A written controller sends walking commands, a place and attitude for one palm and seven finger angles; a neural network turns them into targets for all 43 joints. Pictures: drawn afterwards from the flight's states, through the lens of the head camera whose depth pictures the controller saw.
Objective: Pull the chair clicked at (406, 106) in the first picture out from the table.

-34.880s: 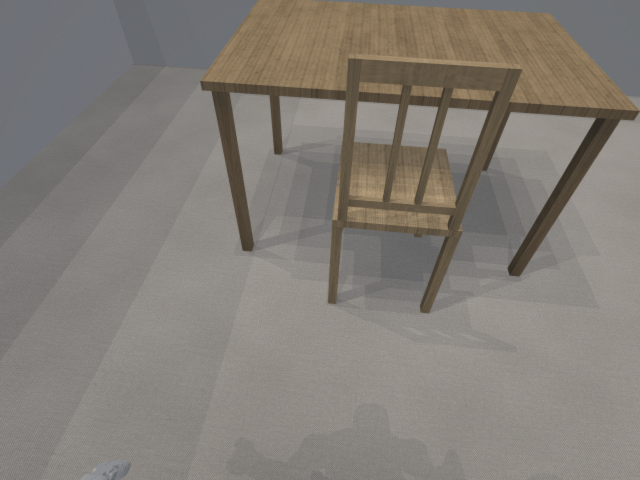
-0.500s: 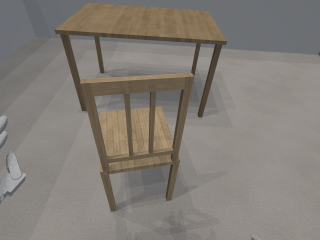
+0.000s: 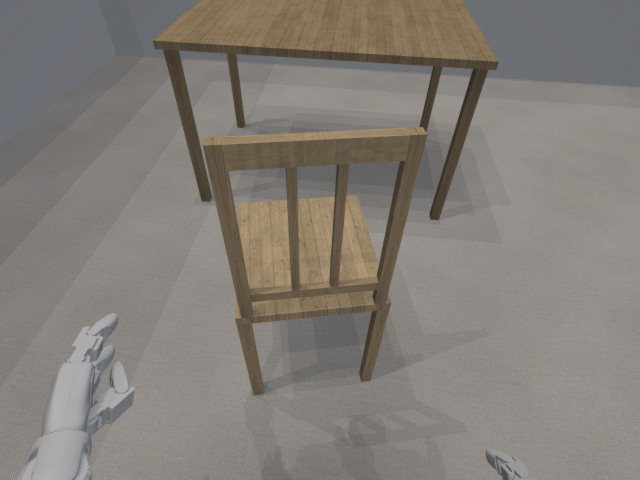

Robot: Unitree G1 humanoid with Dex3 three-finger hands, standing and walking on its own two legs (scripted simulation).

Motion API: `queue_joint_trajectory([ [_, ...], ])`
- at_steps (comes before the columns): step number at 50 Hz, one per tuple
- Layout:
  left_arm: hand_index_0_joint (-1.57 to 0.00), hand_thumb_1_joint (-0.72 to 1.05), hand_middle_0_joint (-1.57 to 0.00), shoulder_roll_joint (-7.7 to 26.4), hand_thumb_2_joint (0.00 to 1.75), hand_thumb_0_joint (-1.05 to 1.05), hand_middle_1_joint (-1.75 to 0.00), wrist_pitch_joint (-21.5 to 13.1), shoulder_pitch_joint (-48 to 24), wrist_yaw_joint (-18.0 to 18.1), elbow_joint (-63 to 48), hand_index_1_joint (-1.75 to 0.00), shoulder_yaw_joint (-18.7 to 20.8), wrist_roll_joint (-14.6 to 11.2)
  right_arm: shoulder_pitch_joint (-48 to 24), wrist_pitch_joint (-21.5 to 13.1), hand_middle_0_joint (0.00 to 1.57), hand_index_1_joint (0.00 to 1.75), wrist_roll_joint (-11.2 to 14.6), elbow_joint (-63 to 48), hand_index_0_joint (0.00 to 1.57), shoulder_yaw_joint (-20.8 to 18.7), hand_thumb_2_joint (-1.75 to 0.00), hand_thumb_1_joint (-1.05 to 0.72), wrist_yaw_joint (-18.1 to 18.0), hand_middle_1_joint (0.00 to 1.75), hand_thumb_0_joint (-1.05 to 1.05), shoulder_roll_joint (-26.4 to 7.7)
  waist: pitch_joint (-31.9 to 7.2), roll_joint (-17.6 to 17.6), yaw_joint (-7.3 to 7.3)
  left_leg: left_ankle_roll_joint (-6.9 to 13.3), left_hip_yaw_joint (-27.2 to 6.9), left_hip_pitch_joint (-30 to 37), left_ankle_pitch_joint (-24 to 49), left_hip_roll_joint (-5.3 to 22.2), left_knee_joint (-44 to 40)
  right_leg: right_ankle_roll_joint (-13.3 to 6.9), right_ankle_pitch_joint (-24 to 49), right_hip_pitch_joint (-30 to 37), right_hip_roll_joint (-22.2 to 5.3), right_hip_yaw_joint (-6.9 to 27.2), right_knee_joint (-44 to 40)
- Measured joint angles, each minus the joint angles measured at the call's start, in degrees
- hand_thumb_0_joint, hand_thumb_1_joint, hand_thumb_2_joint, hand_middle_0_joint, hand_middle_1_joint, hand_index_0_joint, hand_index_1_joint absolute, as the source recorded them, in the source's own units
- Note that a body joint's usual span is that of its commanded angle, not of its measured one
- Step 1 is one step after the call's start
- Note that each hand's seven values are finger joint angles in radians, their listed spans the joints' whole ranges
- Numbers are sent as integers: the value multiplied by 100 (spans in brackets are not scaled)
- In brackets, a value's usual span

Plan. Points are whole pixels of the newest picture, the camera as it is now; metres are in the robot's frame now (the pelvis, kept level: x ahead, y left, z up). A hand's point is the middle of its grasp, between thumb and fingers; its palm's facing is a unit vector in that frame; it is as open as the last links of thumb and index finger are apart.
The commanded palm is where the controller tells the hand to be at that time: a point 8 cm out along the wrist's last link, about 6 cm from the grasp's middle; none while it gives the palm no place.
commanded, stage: let the arm hang, fingers relaxed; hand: left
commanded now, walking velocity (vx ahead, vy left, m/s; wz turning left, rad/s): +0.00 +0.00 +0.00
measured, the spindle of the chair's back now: (293, 235) +0.58 +0.07 -0.06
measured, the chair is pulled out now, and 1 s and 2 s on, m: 0.66 0.66 0.66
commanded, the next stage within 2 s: look to check the result in 1.00 s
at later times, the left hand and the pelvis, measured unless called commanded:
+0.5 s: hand out of the picture +0.00 +0.19 -0.15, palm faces +0.01 -0.96 -0.27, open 7.3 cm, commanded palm none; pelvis +0.01 -0.01 +0.01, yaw +1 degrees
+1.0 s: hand out of the picture +0.01 +0.13 -0.16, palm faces +0.01 -0.98 -0.18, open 7.3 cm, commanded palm none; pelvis +0.02 -0.03 +0.01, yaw +1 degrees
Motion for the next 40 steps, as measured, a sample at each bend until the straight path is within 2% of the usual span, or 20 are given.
queue_joint_trajectory([
  [1, -19, 90, -19, -118, 90, 1, -30, 193, -154, -91, 634, -30, -236, 23, -18, 76, 20, 30, -41, 65, 20, 22, -90, -90, 23, 30, 1, 22, 35, 0, -43, 6, -45, -2, -13, -43, -40, 14, -83, -52, 20, 50, 88],
  [3, -19, 91, -19, -320, 90, 1, -30, 415, -321, -239, 1686, -30, -671, 50, -47, 174, 20, 30, -69, 179, 20, 107, -90, -90, 48, 30, 1, 121, 189, -102, -61, -13, -60, 43, 32, -93, -122, 22, 129, 88, 44, 61, -421],
  [5, -19, 91, -19, -458, 90, 1, -30, 431, -290, -325, 2436, -30, -1040, 46, -41, 216, 20, 30, -16, 282, 20, 199, -90, -90, 64, 30, 1, 278, 375, -359, -21, -58, 19, 56, 8, -161, -50, -33, 1016, 458, 54, 108, -1446],
  [7, -19, 91, -19, -675, 90, 2, -30, 403, -228, -347, 3193, -30, -1334, 31, -50, 259, 20, 30, 64, 458, 20, 217, -90, -90, 65, 30, 1, 377, 587, -407, 15, -103, 16, 88, -83, -97, 88, 39, 1296, 588, 126, 113, -1613],
  [9, -20, 97, -20, -794, 89, -4, -30, 270, -212, -236, 3539, -30, -1205, -175, 104, 316, 20, 30, 104, 609, 20, 186, -90, -91, 51, 30, 1, 465, 640, -354, 7, -119, -148, 102, -41, -62, 29, -14, 1234, 692, 164, -52, -1744],
  [12, -21, 101, -21, -581, 89, -8, -30, 210, -262, -231, 3936, -31, -1207, -90, 264, 375, 21, 30, 104, 879, 20, 94, -90, -93, -27, 30, 0, 460, 640, -281, 128, -135, -189, 185, 57, -27, -179, -73, 1304, 805, 201, -90, -2013],
  [17, -20, 98, -20, -312, 89, -5, -30, 250, -146, -209, 4636, -30, -1219, -66, 456, 363, 20, 30, 110, 1193, 20, 70, -90, -93, -50, 30, 0, 361, 617, -111, 120, -119, -145, 427, 207, -26, -567, -41, 1477, 1020, 196, -39, -2380],
  [22, -20, 94, -20, -244, 89, -1, -30, 257, -43, -183, 5117, -30, -1256, -86, 576, 343, 20, 30, 132, 1443, 20, 101, -90, -92, -62, 30, 0, 381, 617, 19, 129, -119, -119, 609, 310, -51, -840, -39, 1520, 1141, 167, -8, -2536],
  [30, -20, 91, -20, -506, 90, 1, -30, 196, 17, -167, 5500, -30, -1391, -112, 598, 320, 20, 30, 157, 1743, 20, 169, -90, -91, -66, 30, 0, 513, 603, 120, 153, -152, -106, 734, 347, -48, -1015, -66, 1495, 1198, 168, 10, -2579],
  [37, -20, 91, -20, -832, 89, 1, -30, 124, -64, -159, 5618, -30, -1474, -123, 545, 283, 20, 30, 170, 1904, 20, 190, -90, -91, -106, 30, 1, 596, 567, 78, 150, -203, -116, 815, 311, -6, -1039, -116, 1442, 1260, 210, 2, -2568],
  [40, -20, 93, -20, -856, 89, 2, -30, 140, -84, -121, 5697, -30, -1472, -101, 526, 269, 20, 30, 170, 1949, 20, 186, -90, -91, -125, 30, 1, 614, 553, 36, 139, -231, -110, 859, 286, 29, -1042, -144, 1426, 1296, 245, 8, -2571],
])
